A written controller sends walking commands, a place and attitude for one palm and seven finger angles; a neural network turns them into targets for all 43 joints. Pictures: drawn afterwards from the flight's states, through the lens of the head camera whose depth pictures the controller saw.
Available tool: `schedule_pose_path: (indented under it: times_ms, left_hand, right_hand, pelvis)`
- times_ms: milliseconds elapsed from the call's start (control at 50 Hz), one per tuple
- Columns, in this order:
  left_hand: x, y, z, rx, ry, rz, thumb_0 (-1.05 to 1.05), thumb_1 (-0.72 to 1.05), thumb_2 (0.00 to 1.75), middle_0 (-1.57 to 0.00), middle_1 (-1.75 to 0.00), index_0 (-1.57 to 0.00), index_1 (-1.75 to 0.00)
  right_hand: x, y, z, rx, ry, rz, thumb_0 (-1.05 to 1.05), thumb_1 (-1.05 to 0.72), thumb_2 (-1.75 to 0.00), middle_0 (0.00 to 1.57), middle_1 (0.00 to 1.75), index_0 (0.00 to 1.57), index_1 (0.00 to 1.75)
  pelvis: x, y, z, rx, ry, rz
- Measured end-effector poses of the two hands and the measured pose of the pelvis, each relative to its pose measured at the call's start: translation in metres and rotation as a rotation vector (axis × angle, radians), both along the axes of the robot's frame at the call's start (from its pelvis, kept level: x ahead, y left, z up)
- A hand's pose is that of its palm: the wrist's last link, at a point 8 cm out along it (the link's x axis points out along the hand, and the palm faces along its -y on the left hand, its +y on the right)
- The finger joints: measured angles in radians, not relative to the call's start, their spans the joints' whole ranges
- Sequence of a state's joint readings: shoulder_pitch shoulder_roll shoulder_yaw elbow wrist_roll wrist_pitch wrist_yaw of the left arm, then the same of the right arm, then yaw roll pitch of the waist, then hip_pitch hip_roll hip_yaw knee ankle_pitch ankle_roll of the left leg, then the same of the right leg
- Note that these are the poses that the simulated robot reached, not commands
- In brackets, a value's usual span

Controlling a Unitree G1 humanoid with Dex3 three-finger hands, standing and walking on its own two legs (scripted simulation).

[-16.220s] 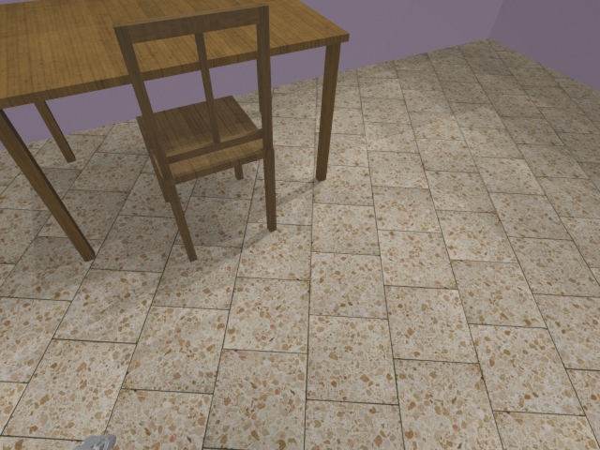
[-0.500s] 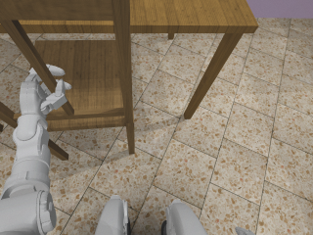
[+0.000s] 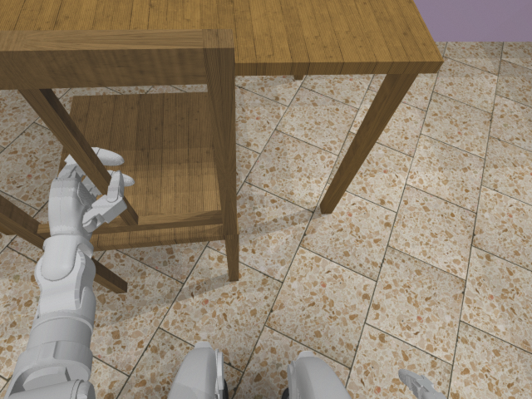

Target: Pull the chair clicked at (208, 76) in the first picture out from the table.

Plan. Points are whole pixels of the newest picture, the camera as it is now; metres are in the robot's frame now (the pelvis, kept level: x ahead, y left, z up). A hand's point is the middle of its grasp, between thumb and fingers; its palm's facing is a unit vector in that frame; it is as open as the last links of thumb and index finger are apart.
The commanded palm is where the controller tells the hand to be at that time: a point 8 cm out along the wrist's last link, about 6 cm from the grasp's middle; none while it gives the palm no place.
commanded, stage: step backward, pulling the chair out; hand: left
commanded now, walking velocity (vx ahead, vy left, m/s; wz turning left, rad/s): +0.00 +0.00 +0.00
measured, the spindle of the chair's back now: (97, 173) +0.43 +0.24 +0.04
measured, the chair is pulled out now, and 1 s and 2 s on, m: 0.03 0.18 0.23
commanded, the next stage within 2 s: none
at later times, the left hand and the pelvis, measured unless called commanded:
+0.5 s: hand (137, 207) +0.38 +0.18 +0.03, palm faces +0.14 -0.98 -0.16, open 5.0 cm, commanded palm +0.35 +0.23 +0.03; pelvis +0.00 +0.00 +0.09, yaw +2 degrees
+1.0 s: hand (152, 290) +0.26 +0.14 +0.03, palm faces +0.13 -0.98 -0.17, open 5.1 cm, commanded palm +0.27 +0.20 +0.03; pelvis -0.08 -0.02 +0.09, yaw +3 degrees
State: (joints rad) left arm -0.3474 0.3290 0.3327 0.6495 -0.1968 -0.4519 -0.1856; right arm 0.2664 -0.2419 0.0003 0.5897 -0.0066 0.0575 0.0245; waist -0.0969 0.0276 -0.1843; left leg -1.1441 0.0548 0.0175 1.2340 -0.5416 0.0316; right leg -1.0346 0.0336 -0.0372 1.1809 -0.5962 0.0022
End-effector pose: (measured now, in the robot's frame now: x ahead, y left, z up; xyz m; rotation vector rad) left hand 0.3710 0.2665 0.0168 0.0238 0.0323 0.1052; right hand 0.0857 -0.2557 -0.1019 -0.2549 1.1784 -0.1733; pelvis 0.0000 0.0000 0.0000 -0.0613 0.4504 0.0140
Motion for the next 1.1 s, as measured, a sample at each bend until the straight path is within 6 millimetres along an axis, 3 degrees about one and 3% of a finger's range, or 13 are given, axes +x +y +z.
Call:
schedule_pose_path:
  times_ms: [100,160,260,400,560,800,960,1100]
  left_hand:
    - [-0.004,-0.002,0.006,0.057,0.05,0.027,0.01,0.75,0.81,-0.45,-1.43,-0.42,-1.45]
    - [-0.003,-0.004,0.017,0.107,0.206,0.079,0.01,0.75,0.82,-0.43,-1.36,-0.43,-1.45]
    - [-0.006,-0.015,0.027,0.014,0.362,0.178,0.03,0.75,0.8,-0.33,-1.17,-0.45,-1.45]
    - [-0.009,-0.028,0.033,0.052,0.445,0.11,0.03,0.75,0.79,-0.33,-1.12,-0.48,-1.45]
    - [-0.031,-0.045,0.034,0.083,0.454,0.069,0.02,0.74,0.79,-0.33,-1.15,-0.49,-1.45]
    - [-0.088,-0.069,0.036,0.081,0.487,0.052,0.02,0.74,0.78,-0.3,-1.15,-0.49,-1.45]
    - [-0.125,-0.074,0.036,0.08,0.492,0.064,0.02,0.72,0.8,-0.31,-1.15,-0.5,-1.45]
    - [-0.143,-0.072,0.036,0.094,0.485,0.067,0.02,0.71,0.82,-0.33,-1.16,-0.5,-1.45]
  right_hand:
    - [0.005,0.001,0.002,-0.003,0.0,-0.006,0.01,-0.91,-0.9,0.2,0.29,0.2,0.3]
    - [0.007,0.007,0.021,0.005,0.003,-0.036,0.01,-0.91,-0.9,0.2,0.29,0.2,0.3]
    - [0.008,0.012,0.057,-0.003,0.019,-0.035,0.01,-0.91,-0.9,0.2,0.29,0.2,0.3]
    - [-0.003,-0.006,0.083,-0.071,0.031,-0.048,0.0,-0.91,-0.9,0.2,0.3,0.2,0.3]
    - [-0.028,-0.019,0.082,-0.072,0.038,-0.085,0.0,-0.91,-0.9,0.2,0.29,0.2,0.3]
    - [-0.058,-0.016,0.08,-0.04,-0.023,-0.091,0.01,-0.91,-0.9,0.2,0.29,0.2,0.3]
    - [-0.07,-0.018,0.078,-0.035,-0.099,-0.053,0.01,-0.91,-0.9,0.2,0.29,0.2,0.3]
    - [-0.082,-0.023,0.079,-0.057,-0.114,-0.034,0.01,-0.91,-0.9,0.2,0.29,0.2,0.3]
  pelvis:
    - [-0.003,-0.003,0.005,0.009,-0.052,0.013]
    - [0.002,-0.002,0.028,0.015,-0.111,0.024]
    - [0.014,-0.002,0.064,0.023,-0.16,0.033]
    - [0.01,-0.002,0.084,0.019,-0.218,0.045]
    - [-0.008,-0.006,0.09,0.027,-0.26,0.017]
    - [-0.049,-0.013,0.094,0.035,-0.333,0.026]
    - [-0.074,-0.018,0.091,0.039,-0.38,0.035]
    - [-0.081,-0.017,0.092,0.044,-0.399,0.041]
